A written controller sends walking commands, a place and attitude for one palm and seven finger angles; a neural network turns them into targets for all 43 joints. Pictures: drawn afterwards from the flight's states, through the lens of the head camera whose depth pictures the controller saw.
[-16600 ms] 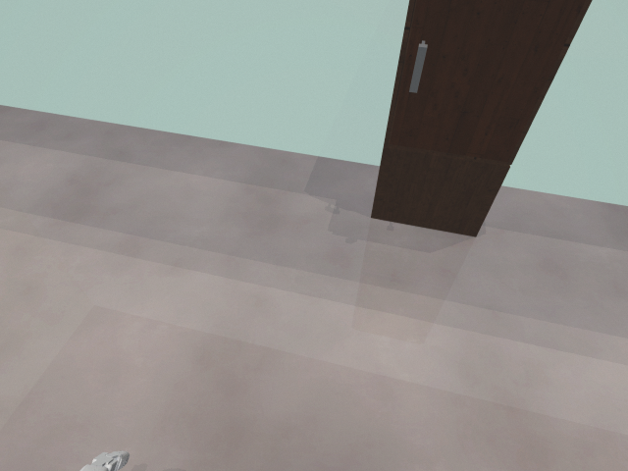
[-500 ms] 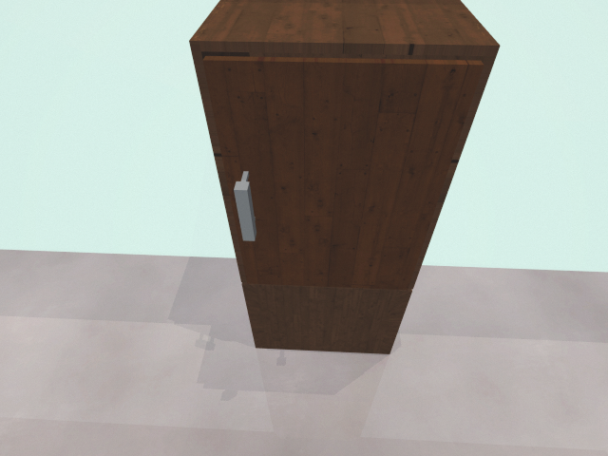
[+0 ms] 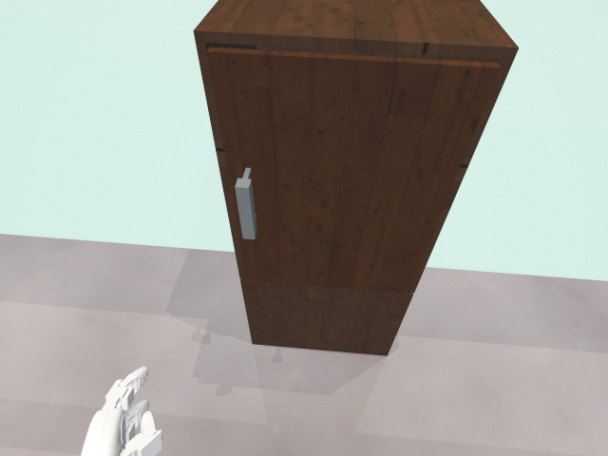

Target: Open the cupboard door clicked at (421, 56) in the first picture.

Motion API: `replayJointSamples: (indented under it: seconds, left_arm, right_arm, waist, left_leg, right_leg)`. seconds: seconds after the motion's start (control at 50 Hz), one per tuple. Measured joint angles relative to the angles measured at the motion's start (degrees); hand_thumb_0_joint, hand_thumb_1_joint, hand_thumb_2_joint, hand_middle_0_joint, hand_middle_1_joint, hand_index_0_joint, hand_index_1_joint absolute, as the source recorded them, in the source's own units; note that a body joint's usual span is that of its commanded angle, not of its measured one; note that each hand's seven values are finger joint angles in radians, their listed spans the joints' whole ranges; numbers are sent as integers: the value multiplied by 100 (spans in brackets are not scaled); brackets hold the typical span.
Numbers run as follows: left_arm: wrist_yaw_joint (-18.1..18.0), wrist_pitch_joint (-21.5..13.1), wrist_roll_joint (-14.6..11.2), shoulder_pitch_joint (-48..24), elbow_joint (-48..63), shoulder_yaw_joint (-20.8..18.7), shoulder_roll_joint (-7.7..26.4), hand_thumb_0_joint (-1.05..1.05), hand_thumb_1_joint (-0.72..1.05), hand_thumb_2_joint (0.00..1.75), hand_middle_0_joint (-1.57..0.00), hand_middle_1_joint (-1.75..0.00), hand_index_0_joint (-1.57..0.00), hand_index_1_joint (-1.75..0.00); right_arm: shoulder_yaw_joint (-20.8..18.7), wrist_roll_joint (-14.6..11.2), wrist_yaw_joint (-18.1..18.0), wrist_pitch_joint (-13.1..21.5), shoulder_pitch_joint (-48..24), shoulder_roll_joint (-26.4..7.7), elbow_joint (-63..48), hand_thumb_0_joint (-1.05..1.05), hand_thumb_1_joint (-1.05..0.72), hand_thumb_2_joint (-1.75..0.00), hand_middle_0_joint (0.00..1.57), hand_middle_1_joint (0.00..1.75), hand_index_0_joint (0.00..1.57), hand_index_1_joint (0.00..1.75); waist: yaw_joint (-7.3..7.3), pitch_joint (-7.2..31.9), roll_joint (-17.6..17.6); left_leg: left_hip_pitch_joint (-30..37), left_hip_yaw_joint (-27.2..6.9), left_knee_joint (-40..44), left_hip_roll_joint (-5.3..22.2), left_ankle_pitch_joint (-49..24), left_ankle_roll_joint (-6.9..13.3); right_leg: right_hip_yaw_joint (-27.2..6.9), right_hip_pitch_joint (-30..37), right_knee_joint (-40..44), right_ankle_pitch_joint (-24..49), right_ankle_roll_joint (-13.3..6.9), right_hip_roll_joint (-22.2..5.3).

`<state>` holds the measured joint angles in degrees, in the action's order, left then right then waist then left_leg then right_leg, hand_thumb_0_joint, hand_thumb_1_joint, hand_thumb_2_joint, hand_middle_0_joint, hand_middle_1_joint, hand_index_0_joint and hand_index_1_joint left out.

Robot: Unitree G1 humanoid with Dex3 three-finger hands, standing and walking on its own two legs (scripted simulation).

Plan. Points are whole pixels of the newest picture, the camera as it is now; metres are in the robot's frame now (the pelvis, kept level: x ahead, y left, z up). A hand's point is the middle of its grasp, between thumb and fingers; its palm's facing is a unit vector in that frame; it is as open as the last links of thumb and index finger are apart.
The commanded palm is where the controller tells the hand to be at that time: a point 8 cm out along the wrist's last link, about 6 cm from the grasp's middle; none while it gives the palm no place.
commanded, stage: raise the hand with hooked fingers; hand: left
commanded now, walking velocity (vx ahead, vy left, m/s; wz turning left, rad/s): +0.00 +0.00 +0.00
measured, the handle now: (248, 203) +0.58 +0.13 -0.03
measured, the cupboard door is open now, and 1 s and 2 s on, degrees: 0 0 0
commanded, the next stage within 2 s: move the hooked fingers beside the handle in 1.94 s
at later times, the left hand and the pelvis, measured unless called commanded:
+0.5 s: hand (180, 422) +0.18 +0.17 -0.03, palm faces -0.04 -0.99 -0.13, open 10.0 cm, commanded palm +0.16 +0.23 -0.04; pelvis -0.03 -0.05 -0.10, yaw +2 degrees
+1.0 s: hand (148, 393) +0.21 +0.22 -0.04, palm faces -0.08 -1.00 -0.05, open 13.0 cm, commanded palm +0.20 +0.28 -0.03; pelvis -0.03 -0.01 -0.08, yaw -1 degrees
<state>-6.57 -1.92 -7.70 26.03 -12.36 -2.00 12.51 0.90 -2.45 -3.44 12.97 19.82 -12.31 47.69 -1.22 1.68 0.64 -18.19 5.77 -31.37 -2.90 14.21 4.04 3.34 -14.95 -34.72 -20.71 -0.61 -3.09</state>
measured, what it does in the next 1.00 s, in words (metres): lowers itself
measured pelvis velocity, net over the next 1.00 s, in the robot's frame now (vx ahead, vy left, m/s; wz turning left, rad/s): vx -0.03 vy -0.01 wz -0.02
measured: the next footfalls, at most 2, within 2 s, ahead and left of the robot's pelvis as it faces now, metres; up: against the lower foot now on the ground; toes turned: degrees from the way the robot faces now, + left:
none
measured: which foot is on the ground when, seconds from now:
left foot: down 0.00-1.00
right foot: down 0.00-1.00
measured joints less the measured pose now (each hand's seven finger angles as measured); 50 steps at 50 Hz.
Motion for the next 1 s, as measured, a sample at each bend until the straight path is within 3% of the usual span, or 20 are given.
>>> replayJointSamples:
  seconds: [0.08,0.16,0.2,0.26,0.32,0.36,0.4,0.46,0.5,0.56,0.62,0.66,0.72,0.8,0.92,1.0]
  left_arm:
    - [611,-1295,-207,-711,189,-301,-143,2,84,85,-20,-36,-20,-37]
    - [1931,-2595,-503,-893,-25,-509,-170,1,75,82,-20,-41,-20,-42]
    - [2528,-2894,-515,-767,-216,-578,-148,1,70,80,-21,-44,-21,-44]
    - [2893,-2798,-564,-404,-236,-731,-27,1,62,77,-22,-48,-22,-49]
    - [2755,-2760,-755,21,207,-971,65,1,55,74,-23,-53,-23,-53]
    - [2620,-2913,-883,160,650,-1127,137,2,50,72,-23,-56,-23,-56]
    - [2602,-3126,-1010,80,979,-1228,194,2,45,70,-23,-59,-23,-59]
    - [2936,-3208,-1164,-426,1005,-1255,312,1,38,67,-23,-63,-23,-64]
    - [3269,-2893,-1184,-843,741,-1217,445,1,33,65,-23,-66,-23,-67]
    - [3677,-2027,-1222,-1284,229,-1202,627,1,26,62,-24,-71,-24,-71]
    - [3657,-1492,-1308,-1283,27,-1404,669,1,19,59,-25,-75,-25,-76]
    - [3445,-1551,-1382,-1135,94,-1614,610,1,15,57,-25,-78,-25,-79]
    - [3137,-2031,-1442,-954,225,-1860,495,1,8,54,-26,-83,-26,-83]
    - [3188,-2550,-1403,-1057,-31,-1870,508,0,-1,50,-26,-89,-26,-89]
    - [3618,-2317,-1302,-1319,-417,-1584,685,0,-16,44,-27,-98,-27,-98]
    - [3426,-2381,-1337,-1354,-69,-1660,745,0,-25,40,-28,-104,-28,-104]
  right_arm:
    - [-123,128,111,141,-449,-235,-549,2,-91,-89,20,30,20,30]
    - [-293,182,344,144,-845,-164,-1122,2,-90,-89,20,30,20,30]
    - [-356,167,413,124,-972,-199,-1419,1,-90,-89,20,30,20,30]
    - [-441,174,409,32,-1100,-283,-1790,1,-90,-89,20,30,20,30]
    - [-474,181,311,-24,-1168,-295,-1919,1,-90,-89,20,30,20,30]
    - [-436,198,230,-25,-1166,-263,-1856,1,-90,-89,20,30,20,30]
    - [-338,195,166,-8,-1166,-230,-1732,1,-90,-89,20,30,20,30]
    - [-119,138,84,2,-1177,-174,-1544,1,-90,-89,20,30,20,30]
    - [15,72,39,-43,-1149,-99,-1462,2,-90,-89,20,30,20,30]
    - [143,-1,-2,-171,-994,-4,-1459,2,-90,-89,20,30,21,30]
    - [145,-1,-7,-282,-722,28,-1501,2,-90,-89,20,30,21,30]
    - [64,21,0,-284,-520,1,-1489,2,-90,-89,21,30,21,30]
    - [-110,42,16,-238,-296,-104,-1381,2,-90,-89,20,30,21,30]
    - [-247,14,17,-192,-216,-344,-1236,2,-90,-89,20,30,21,30]
    - [-238,-37,-61,-71,-368,-482,-1358,2,-90,-89,20,30,20,30]
    - [-158,-6,-37,40,-442,-353,-1506,2,-90,-89,20,30,20,30]
  waist:
    - [-104,376,-245]
    - [-25,597,98]
    - [9,639,215]
    - [124,635,285]
    - [260,579,209]
    - [363,595,125]
    - [430,627,-7]
    - [448,654,-225]
    - [396,650,-308]
    - [240,590,-364]
    - [82,561,-320]
    - [53,581,-274]
    - [51,636,-234]
    - [60,704,-239]
    - [15,576,-188]
    - [2,536,-95]
  left_leg:
    - [-991,-89,-873,122,301,-34]
    - [-2095,-46,-1935,306,704,-119]
    - [-2587,-104,-2461,385,909,-169]
    - [-3173,-227,-3137,489,1164,-286]
    - [-3517,-417,-3607,560,1346,-354]
    - [-3685,-551,-3812,583,1418,-387]
    - [-3838,-681,-3961,591,1452,-414]
    - [-4044,-796,-4102,604,1445,-438]
    - [-4113,-784,-4096,609,1406,-439]
    - [-4039,-686,-3937,617,1322,-437]
    - [-3828,-544,-3671,623,1238,-431]
    - [-3685,-488,-3514,627,1213,-430]
    - [-3565,-428,-3366,626,1182,-395]
    - [-3677,-434,-3423,577,1184,-306]
    - [-3767,-402,-3528,559,1203,-160]
    - [-3639,-376,-3445,552,1185,-98]
  right_leg:
    - [90,-875,-672,-188,63,65]
    - [42,-2023,-1786,-629,-71,171]
    - [97,-2484,-2281,-841,-155,220]
    - [211,-3004,-2893,-1117,-250,289]
    - [362,-3236,-3233,-1252,-253,371]
    - [490,-3331,-3375,-1353,-353,409]
    - [616,-3412,-3460,-1409,-434,431]
    - [725,-3560,-3549,-1414,-454,451]
    - [714,-3650,-3571,-1387,-444,451]
    - [618,-3652,-3490,-1307,-421,447]
    - [465,-3538,-3302,-1208,-368,452]
    - [368,-3447,-3161,-1138,-351,481]
    - [300,-3347,-3004,-1070,-324,489]
    - [310,-3414,-3010,-1060,-257,442]
    - [281,-3461,-3017,-1006,-167,420]
    - [253,-3309,-2864,-927,-103,420]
